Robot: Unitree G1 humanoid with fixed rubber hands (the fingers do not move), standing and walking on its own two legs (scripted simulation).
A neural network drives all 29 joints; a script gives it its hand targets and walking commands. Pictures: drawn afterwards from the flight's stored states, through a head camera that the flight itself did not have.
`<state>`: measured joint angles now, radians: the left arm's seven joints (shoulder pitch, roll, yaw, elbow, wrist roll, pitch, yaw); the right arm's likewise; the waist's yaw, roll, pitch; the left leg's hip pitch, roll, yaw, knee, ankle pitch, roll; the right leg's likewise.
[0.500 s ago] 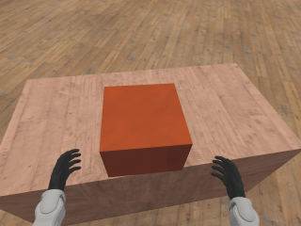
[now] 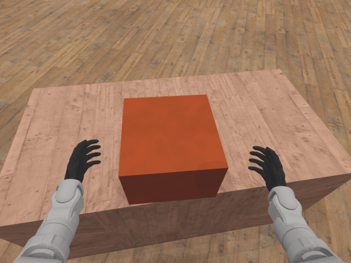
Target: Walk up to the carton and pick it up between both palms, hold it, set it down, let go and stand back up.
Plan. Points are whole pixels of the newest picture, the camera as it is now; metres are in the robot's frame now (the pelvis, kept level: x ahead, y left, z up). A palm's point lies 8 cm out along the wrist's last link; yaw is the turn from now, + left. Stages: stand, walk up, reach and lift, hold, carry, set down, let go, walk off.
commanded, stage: reach and lift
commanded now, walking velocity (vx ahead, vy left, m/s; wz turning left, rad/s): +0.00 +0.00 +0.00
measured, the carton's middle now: (169, 147) +0.47 +0.04 -0.09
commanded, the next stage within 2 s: none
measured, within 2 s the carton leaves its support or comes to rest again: neither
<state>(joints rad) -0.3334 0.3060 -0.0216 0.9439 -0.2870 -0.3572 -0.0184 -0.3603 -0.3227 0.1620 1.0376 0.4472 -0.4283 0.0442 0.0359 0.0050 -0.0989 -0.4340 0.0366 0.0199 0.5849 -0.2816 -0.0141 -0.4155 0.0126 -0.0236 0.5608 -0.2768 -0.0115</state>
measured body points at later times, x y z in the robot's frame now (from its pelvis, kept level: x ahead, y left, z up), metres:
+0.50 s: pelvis -0.01 +0.00 -0.01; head +0.04 +0.00 +0.44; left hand +0.40 +0.25 +0.05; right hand +0.42 -0.22 +0.05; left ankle +0.00 +0.13 -0.73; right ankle +0.00 -0.11 -0.73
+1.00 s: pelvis -0.02 -0.01 -0.03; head +0.08 +0.00 +0.41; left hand +0.43 +0.25 +0.03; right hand +0.45 -0.22 +0.03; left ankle +0.00 +0.13 -0.73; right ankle +0.00 -0.11 -0.73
